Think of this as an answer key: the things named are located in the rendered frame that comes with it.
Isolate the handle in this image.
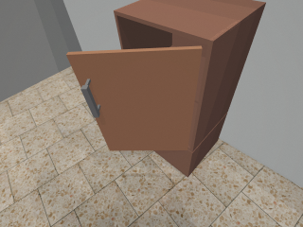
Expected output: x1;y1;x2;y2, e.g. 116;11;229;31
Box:
80;79;101;118

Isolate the cupboard door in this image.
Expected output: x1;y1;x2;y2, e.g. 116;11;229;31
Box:
66;45;203;151

